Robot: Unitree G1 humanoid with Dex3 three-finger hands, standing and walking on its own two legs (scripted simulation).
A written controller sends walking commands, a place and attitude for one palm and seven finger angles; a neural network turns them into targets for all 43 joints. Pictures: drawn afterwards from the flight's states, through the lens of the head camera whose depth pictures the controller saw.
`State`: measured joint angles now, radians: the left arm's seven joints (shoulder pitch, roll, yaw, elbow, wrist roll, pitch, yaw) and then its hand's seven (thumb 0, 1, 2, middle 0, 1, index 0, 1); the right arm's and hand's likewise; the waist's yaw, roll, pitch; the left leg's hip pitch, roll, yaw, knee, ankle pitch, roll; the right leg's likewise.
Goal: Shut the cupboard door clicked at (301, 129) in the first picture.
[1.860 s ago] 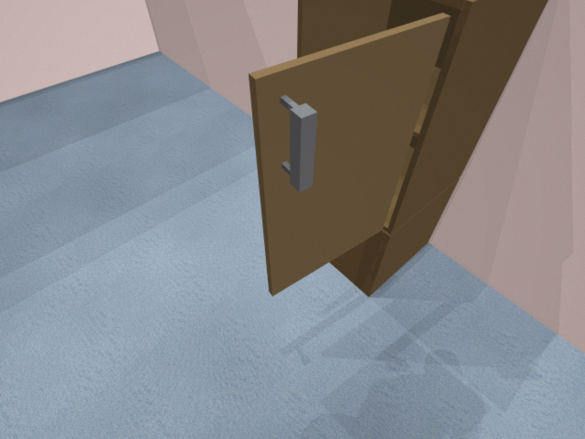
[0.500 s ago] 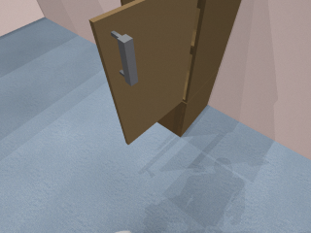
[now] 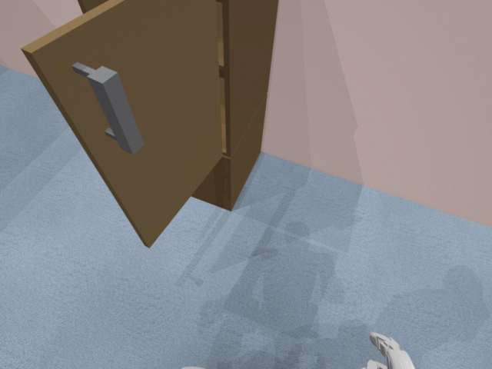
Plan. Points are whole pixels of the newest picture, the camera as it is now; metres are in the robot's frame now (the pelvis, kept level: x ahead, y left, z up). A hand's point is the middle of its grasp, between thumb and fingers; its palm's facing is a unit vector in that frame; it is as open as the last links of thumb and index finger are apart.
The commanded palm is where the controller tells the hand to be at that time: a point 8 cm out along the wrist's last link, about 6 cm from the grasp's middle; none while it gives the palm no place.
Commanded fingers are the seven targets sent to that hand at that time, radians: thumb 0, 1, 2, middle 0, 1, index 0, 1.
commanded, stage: walk to a spot facing it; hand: left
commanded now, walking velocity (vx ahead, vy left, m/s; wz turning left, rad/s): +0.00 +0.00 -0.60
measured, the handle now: (108, 109) +0.44 +0.26 +0.15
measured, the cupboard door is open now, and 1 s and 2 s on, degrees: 83 83 83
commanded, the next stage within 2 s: none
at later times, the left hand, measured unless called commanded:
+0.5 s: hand (174, 337) +0.18 +0.15 -0.16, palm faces -0.34 -0.91 -0.24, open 7.4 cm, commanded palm none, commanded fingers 0.00 0.90 0.90 -0.20 -0.30 -0.20 -0.30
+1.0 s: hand (224, 300) +0.25 +0.06 -0.16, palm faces -0.57 -0.78 -0.26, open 7.3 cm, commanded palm none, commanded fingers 0.00 0.90 0.90 -0.20 -0.30 -0.20 -0.30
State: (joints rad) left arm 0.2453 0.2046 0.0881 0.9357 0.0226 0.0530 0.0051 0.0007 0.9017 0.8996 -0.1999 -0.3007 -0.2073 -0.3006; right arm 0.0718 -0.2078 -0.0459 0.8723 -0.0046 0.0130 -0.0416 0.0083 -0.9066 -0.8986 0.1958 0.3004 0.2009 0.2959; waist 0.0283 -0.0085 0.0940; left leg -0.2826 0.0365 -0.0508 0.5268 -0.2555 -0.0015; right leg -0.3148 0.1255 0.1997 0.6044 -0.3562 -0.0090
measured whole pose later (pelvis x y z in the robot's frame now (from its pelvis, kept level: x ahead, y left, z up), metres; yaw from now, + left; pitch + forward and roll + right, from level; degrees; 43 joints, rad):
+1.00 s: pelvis +0.05 -0.04 +0.00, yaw -36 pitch +1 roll +0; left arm 0.14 0.21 0.07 0.89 0.03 0.02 -0.01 0.00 0.91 0.90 -0.20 -0.30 -0.20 -0.30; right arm 0.21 -0.23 -0.06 0.93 -0.02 0.07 -0.02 0.01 -0.91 -0.90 0.20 0.30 0.20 0.30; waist -0.02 0.03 0.13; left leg -0.42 0.11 0.06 1.06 -0.50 -0.07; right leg -0.27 0.01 -0.02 0.58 -0.33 -0.02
